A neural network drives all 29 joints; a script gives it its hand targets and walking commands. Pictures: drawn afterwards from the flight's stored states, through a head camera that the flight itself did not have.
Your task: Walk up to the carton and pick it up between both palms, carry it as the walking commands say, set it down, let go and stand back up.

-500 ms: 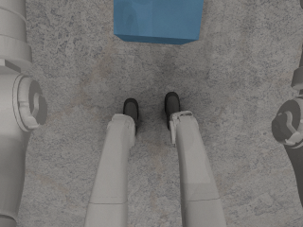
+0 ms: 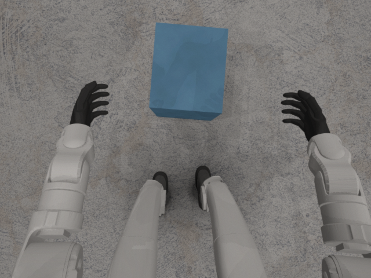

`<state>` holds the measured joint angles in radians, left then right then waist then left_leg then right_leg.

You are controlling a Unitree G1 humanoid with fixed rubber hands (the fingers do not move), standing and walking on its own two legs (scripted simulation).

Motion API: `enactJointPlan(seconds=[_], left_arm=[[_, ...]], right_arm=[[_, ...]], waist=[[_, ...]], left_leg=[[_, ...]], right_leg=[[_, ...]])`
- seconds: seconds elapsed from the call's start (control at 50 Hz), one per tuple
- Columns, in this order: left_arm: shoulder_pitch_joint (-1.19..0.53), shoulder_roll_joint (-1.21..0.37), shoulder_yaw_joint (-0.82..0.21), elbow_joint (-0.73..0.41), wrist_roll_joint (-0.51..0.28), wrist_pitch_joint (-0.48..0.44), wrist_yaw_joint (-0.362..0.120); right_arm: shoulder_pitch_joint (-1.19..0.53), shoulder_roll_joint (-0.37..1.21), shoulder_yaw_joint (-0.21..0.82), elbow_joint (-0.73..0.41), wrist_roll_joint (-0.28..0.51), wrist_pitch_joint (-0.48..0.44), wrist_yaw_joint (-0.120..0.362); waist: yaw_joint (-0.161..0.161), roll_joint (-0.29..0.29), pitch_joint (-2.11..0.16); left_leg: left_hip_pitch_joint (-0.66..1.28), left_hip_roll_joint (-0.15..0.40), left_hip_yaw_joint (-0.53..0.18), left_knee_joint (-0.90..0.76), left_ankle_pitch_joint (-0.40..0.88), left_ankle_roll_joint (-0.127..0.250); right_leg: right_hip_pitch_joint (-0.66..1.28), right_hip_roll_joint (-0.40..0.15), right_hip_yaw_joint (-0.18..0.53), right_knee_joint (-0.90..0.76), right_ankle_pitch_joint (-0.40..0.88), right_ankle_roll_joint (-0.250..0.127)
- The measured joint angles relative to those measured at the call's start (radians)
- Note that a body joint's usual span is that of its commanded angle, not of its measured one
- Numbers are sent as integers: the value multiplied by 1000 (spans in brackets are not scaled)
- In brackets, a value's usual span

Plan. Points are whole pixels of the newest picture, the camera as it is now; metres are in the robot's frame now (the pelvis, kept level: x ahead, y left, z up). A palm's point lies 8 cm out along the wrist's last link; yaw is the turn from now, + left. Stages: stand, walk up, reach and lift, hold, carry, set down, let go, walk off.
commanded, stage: let go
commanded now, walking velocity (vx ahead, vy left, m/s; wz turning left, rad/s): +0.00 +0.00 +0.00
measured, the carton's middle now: (187, 79) +0.59 -0.03 -0.58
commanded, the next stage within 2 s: stand in 0.96 s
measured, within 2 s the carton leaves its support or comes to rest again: neither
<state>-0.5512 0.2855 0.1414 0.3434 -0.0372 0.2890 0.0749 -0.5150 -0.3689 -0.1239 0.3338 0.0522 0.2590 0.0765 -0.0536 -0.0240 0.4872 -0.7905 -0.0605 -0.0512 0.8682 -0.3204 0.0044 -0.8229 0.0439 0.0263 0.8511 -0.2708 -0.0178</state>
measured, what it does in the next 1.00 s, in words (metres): shifts its weight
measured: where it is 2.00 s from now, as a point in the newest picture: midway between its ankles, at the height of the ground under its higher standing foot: (181, 198)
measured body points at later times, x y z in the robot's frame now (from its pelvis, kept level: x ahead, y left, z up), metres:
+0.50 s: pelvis +0.05 -0.01 +0.05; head +0.10 +0.00 +0.49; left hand +0.23 +0.22 -0.05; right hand +0.22 -0.24 -0.03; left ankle +0.06 +0.11 -0.69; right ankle +0.08 -0.10 -0.69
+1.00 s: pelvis +0.11 +0.03 +0.04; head +0.12 +0.03 +0.49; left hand +0.29 +0.26 -0.04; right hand +0.25 -0.21 -0.04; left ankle +0.06 +0.11 -0.69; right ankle +0.08 -0.10 -0.69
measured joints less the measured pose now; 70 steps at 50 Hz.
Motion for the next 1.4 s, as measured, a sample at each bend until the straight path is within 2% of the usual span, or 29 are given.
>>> enactJointPlan(seconds=[0.12,0.26,0.34,0.46,0.62,0.7,0.82,1.0,1.1,1.18,1.4], left_arm=[[236,-76,-11,62,59,-79,-35],[435,-115,-18,153,94,-163,-86],[552,-111,-36,160,94,-182,-111],[717,-96,-57,109,88,-189,-139],[785,-61,-82,74,64,-159,-159],[777,-59,-96,59,55,-148,-160],[772,-71,-102,52,36,-147,-147],[769,-56,-126,134,-1,-173,-87],[779,-28,-117,238,61,-209,-71],[811,-7,-99,302,75,-234,-69],[885,8,-75,404,83,-276,-59]], right_arm=[[281,93,29,44,3,-63,10],[530,179,60,45,-28,-134,-5],[612,189,91,52,-52,-149,-15],[725,177,113,47,-60,-156,-25],[765,156,105,47,-68,-145,-20],[748,157,91,51,-74,-127,-8],[748,168,84,47,-79,-115,-3],[768,163,82,105,-82,-85,-27],[755,131,94,242,-69,-170,-63],[775,97,80,329,-74,-221,-77],[832,65,58,458,-96,-270,-91]], waist=[[1,-16,-222],[17,-7,-352],[20,1,-350],[34,1,-312],[54,0,-254],[61,8,-244],[50,18,-286],[57,32,-415],[50,30,-500],[48,33,-569],[49,26,-681]], left_leg=[[69,17,4,-84,17,-9],[266,36,9,-162,8,-14],[406,46,7,-212,5,-16],[593,45,-8,-305,18,-11],[712,32,-19,-336,5,5],[743,29,-5,-335,-13,18],[761,19,14,-345,-35,37],[705,13,40,-338,-63,52],[657,3,40,-320,-75,58],[653,-4,40,-315,-85,61],[679,-5,44,-328,-75,50]], right_leg=[[62,14,8,-79,21,-13],[255,27,14,-156,16,-22],[398,30,7,-212,16,-27],[592,20,-9,-309,22,-27],[722,5,-21,-350,7,-14],[750,2,-8,-349,-7,-2],[760,-7,11,-350,-30,14],[693,-12,39,-337,-55,30],[638,-23,29,-302,-75,34],[629,-31,25,-284,-94,35],[637,-34,25,-261,-101,24]])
